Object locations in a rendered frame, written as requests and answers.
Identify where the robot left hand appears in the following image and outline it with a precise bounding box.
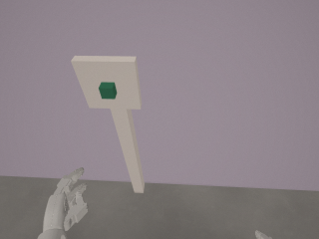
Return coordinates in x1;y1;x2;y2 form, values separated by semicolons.
43;167;88;234

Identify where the robot left forearm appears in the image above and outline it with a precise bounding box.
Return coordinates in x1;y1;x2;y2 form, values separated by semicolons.
37;228;68;239

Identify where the button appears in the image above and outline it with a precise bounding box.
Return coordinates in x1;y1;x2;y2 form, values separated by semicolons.
99;82;117;100

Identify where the panel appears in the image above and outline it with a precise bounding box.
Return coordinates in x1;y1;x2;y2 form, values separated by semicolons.
71;56;145;193

